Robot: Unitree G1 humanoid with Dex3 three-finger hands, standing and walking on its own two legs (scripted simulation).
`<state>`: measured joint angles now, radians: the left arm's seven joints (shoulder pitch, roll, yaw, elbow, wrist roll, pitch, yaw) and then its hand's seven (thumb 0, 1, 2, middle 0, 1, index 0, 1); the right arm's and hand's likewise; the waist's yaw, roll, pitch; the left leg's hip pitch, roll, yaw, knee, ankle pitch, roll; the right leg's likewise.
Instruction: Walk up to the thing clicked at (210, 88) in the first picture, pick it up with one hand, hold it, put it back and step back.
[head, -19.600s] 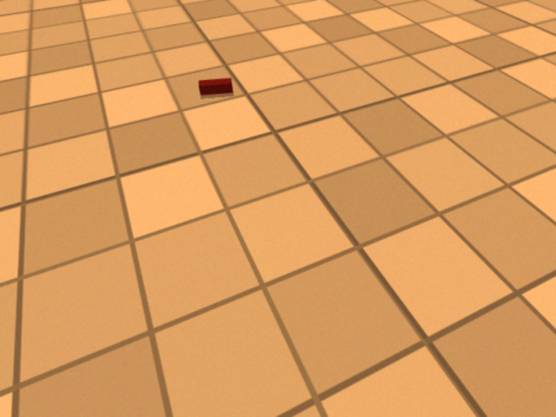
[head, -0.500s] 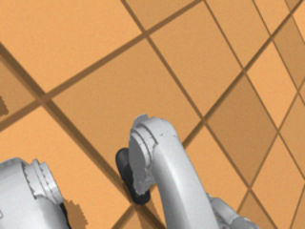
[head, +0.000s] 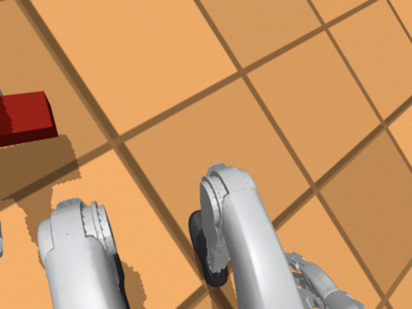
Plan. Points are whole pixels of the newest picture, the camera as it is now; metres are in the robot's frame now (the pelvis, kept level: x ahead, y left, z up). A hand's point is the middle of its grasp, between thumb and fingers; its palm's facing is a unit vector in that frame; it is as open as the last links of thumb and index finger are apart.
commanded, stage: settle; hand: left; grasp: from above
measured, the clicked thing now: out of the picture +0.47 +0.33 -0.21
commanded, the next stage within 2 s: lift in 0.18 s
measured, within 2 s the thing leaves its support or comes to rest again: neither
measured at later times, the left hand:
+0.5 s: hand out of the picture +0.46 +0.32 -0.12, palm faces -0.46 -0.09 -0.89, open 10.3 cm
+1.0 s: hand out of the picture +0.38 +0.32 +0.03, palm faces -0.45 -0.12 -0.88, open 10.3 cm
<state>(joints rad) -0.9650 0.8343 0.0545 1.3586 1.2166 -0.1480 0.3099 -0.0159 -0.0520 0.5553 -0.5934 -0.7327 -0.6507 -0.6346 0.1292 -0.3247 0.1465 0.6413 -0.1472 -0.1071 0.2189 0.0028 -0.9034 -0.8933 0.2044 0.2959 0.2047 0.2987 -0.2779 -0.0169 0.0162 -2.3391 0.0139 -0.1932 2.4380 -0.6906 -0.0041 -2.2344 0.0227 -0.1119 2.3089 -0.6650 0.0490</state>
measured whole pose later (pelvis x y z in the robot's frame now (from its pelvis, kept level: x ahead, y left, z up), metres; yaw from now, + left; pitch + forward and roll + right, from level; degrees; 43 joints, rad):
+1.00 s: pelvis +0.00 +0.00 +0.13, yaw +7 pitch +34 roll -6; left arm -0.58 0.65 -0.02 0.78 1.03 -0.09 0.03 -0.02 -0.04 0.54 -0.62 -0.66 -0.67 -0.58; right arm 0.16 -0.27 -0.01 0.61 -0.01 0.07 0.05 0.01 -0.90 -0.89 0.21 0.30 0.21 0.30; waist -0.14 0.03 -0.17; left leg -1.94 0.02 -0.08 1.99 -0.63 0.01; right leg -1.88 -0.01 -0.04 1.92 -0.63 0.04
